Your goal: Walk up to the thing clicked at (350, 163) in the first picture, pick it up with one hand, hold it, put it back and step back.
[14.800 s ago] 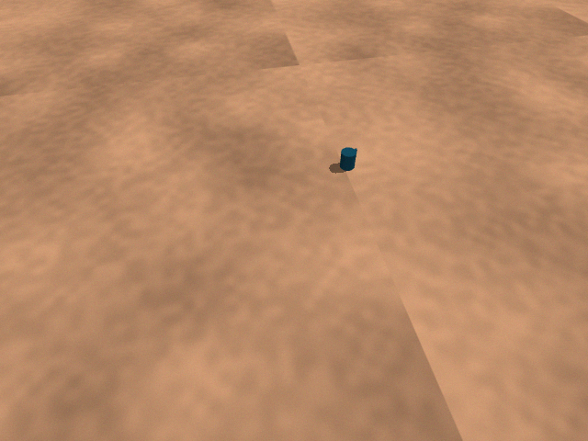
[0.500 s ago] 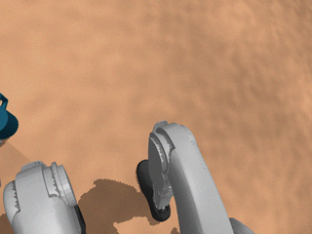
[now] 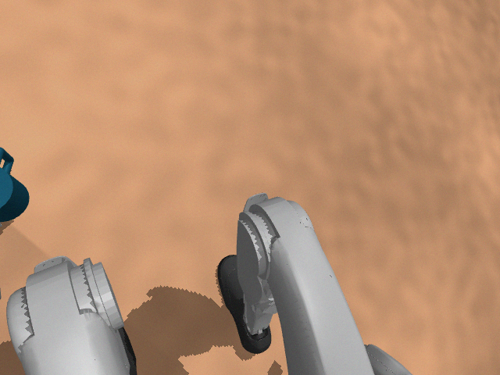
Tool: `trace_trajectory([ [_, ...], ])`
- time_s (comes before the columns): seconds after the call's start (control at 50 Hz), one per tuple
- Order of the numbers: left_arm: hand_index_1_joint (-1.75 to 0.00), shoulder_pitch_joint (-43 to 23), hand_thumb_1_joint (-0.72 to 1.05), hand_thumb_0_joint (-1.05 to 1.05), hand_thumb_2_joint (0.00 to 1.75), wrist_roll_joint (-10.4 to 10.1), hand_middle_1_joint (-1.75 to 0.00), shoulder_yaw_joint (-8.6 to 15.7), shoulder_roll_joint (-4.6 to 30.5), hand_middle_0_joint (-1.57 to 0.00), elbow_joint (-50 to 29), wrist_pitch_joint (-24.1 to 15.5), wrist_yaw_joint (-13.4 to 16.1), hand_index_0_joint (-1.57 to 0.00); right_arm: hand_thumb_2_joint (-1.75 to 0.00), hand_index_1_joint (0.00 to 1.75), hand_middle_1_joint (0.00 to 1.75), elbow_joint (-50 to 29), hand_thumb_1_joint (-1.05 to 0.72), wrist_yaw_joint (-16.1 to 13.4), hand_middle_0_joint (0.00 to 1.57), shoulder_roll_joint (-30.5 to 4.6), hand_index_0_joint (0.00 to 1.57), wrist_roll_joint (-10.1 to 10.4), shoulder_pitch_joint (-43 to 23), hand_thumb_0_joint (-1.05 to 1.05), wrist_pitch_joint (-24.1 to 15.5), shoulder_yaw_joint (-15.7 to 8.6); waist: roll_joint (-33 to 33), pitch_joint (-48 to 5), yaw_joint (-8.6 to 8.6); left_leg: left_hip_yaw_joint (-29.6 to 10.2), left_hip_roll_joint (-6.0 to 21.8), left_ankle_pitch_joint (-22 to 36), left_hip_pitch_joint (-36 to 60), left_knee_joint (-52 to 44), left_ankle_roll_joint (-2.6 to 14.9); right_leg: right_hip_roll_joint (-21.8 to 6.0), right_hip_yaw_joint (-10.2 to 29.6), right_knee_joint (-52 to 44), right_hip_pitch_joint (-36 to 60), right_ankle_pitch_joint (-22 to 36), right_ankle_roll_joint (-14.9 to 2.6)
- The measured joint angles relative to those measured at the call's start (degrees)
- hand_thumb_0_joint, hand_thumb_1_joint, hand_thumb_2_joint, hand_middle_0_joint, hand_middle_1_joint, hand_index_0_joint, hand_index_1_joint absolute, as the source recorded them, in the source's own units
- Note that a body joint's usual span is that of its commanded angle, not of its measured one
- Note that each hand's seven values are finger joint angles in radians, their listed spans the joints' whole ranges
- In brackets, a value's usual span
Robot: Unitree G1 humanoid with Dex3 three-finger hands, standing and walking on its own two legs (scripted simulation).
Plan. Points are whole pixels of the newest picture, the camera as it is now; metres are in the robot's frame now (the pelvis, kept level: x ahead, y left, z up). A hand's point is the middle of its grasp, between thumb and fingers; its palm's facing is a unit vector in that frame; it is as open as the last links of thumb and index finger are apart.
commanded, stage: close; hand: left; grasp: from above
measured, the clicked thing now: out of the picture +0.46 +0.28 -0.25
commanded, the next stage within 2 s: settle in 0.62 s
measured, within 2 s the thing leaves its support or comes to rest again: leaves its support in 1.18 s
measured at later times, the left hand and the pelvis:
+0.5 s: hand out of the picture +0.43 +0.29 -0.22, palm faces -0.45 -0.12 -0.89, open 11.6 cm; pelvis +0.00 +0.00 +0.00, yaw +0 degrees
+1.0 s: hand out of the picture +0.43 +0.30 -0.22, palm faces -0.45 -0.11 -0.89, open 10.8 cm; pelvis +0.00 +0.00 +0.00, yaw +0 degrees
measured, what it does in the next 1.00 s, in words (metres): stands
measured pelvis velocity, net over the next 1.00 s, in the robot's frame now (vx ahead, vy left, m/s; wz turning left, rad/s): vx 0.00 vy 0.00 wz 0.01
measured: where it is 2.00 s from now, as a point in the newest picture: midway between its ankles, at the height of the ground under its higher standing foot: (191, 353)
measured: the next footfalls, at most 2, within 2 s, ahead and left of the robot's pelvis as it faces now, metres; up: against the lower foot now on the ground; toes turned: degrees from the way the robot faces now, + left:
none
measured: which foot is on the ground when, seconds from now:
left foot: down 0.00-1.00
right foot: down 0.00-1.00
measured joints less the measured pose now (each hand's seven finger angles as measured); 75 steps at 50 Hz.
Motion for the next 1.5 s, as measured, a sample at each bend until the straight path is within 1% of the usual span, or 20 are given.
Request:
trace_trajectory([
  [0.22, -0.88, -0.16, -0.3, -0.01, 0.87, -0.3, -0.94, -0.41, 0.66, -0.41, 0.54, -0.33, -0.34, -0.32, -0.9, 0.3, 0.3, -0.65, -0.9, 0.01, 0.2, -0.33, 0.2, -0.23, 0.12, 0.0, -0.1, 0.64, -0.11, 0.57, -0.31, -0.09, -0.08, 0.13, 0.39, 0.05, -0.2, -0.01, -0.03, 0.16, 0.24, 0.14, -0.01],
  [0.52, -0.85, 0.42, -0.2, -0.01, 0.82, -0.85, -0.91, -1.34, 0.36, -0.5, -0.07, -0.78, -0.76, -0.42, -0.9, 0.3, 0.3, -0.55, -0.9, -0.62, 0.2, -0.32, 0.2, -0.16, 0.47, 0.0, 0.12, 0.73, 0.01, 0.24, 0.12, -0.08, -0.02, 0.2, 0.47, -0.24, -0.25, 0.08, -0.06, -0.14, 0.26, 0.28, -0.15],
  [0.68, -0.83, 0.86, -0.14, -0.02, 0.78, -0.87, -0.89, -1.69, 0.11, -0.57, -0.8, -0.82, -0.78, -0.49, -0.9, 0.3, 0.3, -0.82, -0.91, -1.0, 0.2, -0.16, 0.2, 0.02, 0.22, 0.0, 0.11, 0.41, 0.02, 0.17, 0.5, 0.11, 0.07, 0.18, 0.57, -0.54, -0.12, 0.13, 0.07, -0.42, 0.32, 0.27, -0.02],
  [0.86, -0.84, 0.74, -0.15, -0.02, 0.78, -0.89, -0.89, -2.12, -0.14, -0.63, -0.79, -0.48, -0.61, -0.51, -0.9, 0.3, 0.3, -0.72, -0.92, -1.09, 0.2, -0.12, 0.2, 0.25, 0.1, 0.0, 0.07, 0.11, -0.06, -0.11, 0.49, 0.13, -0.09, 0.21, 0.49, -0.51, -0.11, 0.03, 0.08, -0.38, 0.39, 0.14, -0.08],
  [0.98, -0.87, 1.28, -0.15, -0.02, 0.79, -0.63, -0.92, -1.45, -0.63, -0.64, -2.43, -0.08, -1.61, -0.51, -0.91, 0.3, 0.3, -0.58, -0.92, -0.92, 0.2, -0.03, 0.2, 0.63, 0.65, 0.0, 0.04, -0.42, 0.07, -0.27, 0.78, 0.22, -0.24, 0.21, 0.41, -0.63, -0.2, -0.12, 0.15, -0.36, 0.34, -0.02, -0.11],
  [1.02, -0.87, 2.15, -0.15, -0.02, 0.79, -0.26, -0.94, -0.76, -1.03, -0.65, -3.99, 0.15, -2.1, -0.51, -0.91, 0.3, 0.3, -0.39, -0.93, -0.77, 0.2, 0.17, 0.2, 0.74, 1.01, 0.0, 0.06, -0.89, 0.21, -0.64, 0.96, 0.28, -0.25, 0.13, 0.29, -0.77, -0.3, -0.16, 0.19, -0.4, 0.13, -0.11, -0.19],
  [1.12, -0.86, 5.33, -0.12, 0.0, 0.77, -0.58, -0.96, 0.57, -2.84, -0.66, -10.2, 1.24, -3.3, -0.5, -0.91, 0.3, 0.3, 0.44, -0.93, -0.15, 0.2, 0.85, 0.2, 1.43, 2.15, 0.0, 0.34, -2.97, 0.73, -2.06, 1.44, 0.69, -0.3, -0.2, -0.17, -1.19, -0.54, -0.36, 0.52, -0.33, -0.66, -0.6, -0.5],
  [1.16, -0.85, 6.77, -0.11, 0.0, 0.76, -1.4, -0.97, 0.76, -4.1, -0.66, -13.35, 2.1, -3.82, -0.49, -0.91, 0.3, 0.3, 0.82, -0.93, 0.04, 0.2, 1.2, 0.2, 2.05, 2.66, 0.0, 0.84, -4.04, 1.0, -3.01, 1.8, 1.06, -0.16, -0.51, -0.31, -1.56, -0.6, -0.37, 0.81, -0.4, -1.1, -0.9, -0.64],
  [1.22, -0.84, 10.28, -0.08, 0.01, 0.76, -3.75, -0.97, 1.21, -6.96, -0.66, -20.46, 4.01, -4.83, -0.48, -0.91, 0.3, 0.3, 1.15, -0.93, -0.16, 0.2, 1.89, 0.2, 4.06, 3.37, 0.0, 2.48, -5.95, 1.93, -5.22, 2.66, 1.82, 0.1, -1.05, -0.43, -2.8, -0.66, -0.45, 1.33, -1.09, -1.7, -1.47, -0.95],
  [1.28, -0.8, 11.81, -0.06, 0.02, 0.75, -5.14, -0.95, 0.49, -9.91, -0.67, -24.6, 6.06, -6.25, -0.47, -0.91, 0.3, 0.3, 1.53, -0.93, -0.66, 0.2, 2.38, 0.2, 6.11, 3.33, 0.0, 4.42, -7.58, 2.87, -7.49, 3.71, 3.14, 0.31, -1.39, 0.01, -4.73, -0.52, -0.67, 2.29, -2.12, -1.83, -2.11, -1.17],
  [1.38, -0.73, 10.95, -0.02, 0.04, 0.71, -6.71, -0.88, -1.97, -12.65, -0.73, -26.45, 8.84, -10.75, -0.49, -0.91, 0.3, 0.3, 1.1, -0.92, -2.22, 0.2, 2.41, 0.2, 8.21, 1.8, 0.0, 7.06, -9.4, 4.34, -9.28, 5.29, 4.76, 0.42, -1.33, 1.79, -7.82, -0.48, -1.03, 3.47, -3.98, -0.76, -2.59, -1.35],
  [1.44, -0.7, 10.42, -0.02, 0.04, 0.69, -7.89, -0.85, -2.89, -13.41, -0.76, -27.34, 9.14, -14.0, -0.51, -0.91, 0.3, 0.3, 0.37, -0.92, -3.54, 0.2, 2.31, 0.2, 9.05, 0.89, 0.0, 8.27, -10.2, 5.01, -9.53, 6.25, 5.31, 0.41, -0.95, 3.08, -9.56, -0.59, -1.21, 3.82, -5.17, 0.24, -2.5, -1.48],
  [1.5, -0.68, 9.9, -0.02, 0.04, 0.68, -8.72, -0.83, -3.74, -13.77, -0.78, -28.0, 8.39, -17.19, -0.53, -0.91, 0.3, 0.3, -0.48, -0.92, -4.87, 0.2, 2.08, 0.2, 9.58, 0.34, 0.0, 9.33, -10.64, 5.41, -9.44, 7.13, 5.69, 0.27, -0.38, 4.29, -11.08, -0.75, -1.47, 4.04, -6.19, 1.24, -2.27, -1.73],
])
